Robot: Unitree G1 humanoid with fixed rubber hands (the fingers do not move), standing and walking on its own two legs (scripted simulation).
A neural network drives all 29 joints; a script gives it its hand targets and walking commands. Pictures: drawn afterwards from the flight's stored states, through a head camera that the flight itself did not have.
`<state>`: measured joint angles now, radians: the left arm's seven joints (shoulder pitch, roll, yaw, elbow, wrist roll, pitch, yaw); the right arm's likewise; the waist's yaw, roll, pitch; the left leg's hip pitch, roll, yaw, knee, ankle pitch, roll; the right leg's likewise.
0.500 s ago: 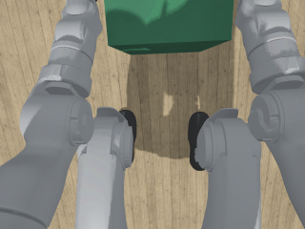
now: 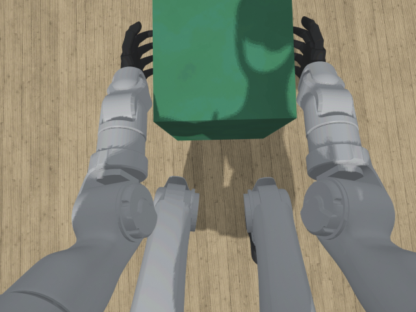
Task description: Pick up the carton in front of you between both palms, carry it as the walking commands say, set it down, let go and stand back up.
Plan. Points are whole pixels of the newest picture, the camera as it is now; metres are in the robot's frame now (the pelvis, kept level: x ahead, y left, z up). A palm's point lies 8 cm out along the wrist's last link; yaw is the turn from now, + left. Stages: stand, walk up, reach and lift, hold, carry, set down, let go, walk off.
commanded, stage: reach and lift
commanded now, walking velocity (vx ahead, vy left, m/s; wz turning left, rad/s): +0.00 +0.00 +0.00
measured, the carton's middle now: (220, 82) +0.51 +0.00 -0.13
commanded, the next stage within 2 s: none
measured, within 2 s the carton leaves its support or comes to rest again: neither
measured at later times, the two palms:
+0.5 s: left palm (93, 45) +0.47 +0.15 +0.08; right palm (362, 41) +0.47 -0.15 +0.08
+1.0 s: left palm out of the picture +0.43 +0.15 +0.24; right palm out of the picture +0.43 -0.15 +0.24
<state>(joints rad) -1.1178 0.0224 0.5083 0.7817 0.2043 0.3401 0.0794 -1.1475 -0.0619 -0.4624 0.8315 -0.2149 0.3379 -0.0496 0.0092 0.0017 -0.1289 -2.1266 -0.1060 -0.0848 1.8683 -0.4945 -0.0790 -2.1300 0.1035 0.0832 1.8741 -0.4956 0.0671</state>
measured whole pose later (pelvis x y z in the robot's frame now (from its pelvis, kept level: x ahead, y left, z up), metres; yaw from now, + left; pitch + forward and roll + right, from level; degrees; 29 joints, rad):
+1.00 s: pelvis +0.09 +0.00 +0.26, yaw +0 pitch +20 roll +0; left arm -0.41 -0.13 0.33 0.57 0.20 0.33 0.05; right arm -0.41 0.12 -0.33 0.57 -0.20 0.33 -0.04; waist 0.00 0.00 -0.20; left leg -0.86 -0.07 -0.14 0.90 -0.38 -0.03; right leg -0.86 0.07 0.13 0.90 -0.38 0.03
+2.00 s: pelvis +0.11 +0.00 +0.32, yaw +0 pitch -4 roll +0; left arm -0.28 -0.16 0.26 0.33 0.28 0.64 -0.01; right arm -0.28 0.16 -0.26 0.33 -0.28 0.65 0.01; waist 0.00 0.00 0.00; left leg -0.13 -0.04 -0.14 0.40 -0.21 -0.01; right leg -0.13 0.04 0.14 0.41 -0.21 0.02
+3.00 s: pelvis +0.10 +0.00 +0.32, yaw +0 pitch -7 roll +0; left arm -0.29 -0.16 0.25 0.25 0.28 0.75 -0.01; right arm -0.29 0.16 -0.25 0.25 -0.28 0.75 0.01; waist 0.00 0.00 0.02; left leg -0.06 -0.03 -0.13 0.37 -0.19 -0.01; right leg -0.06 0.03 0.13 0.37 -0.19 0.01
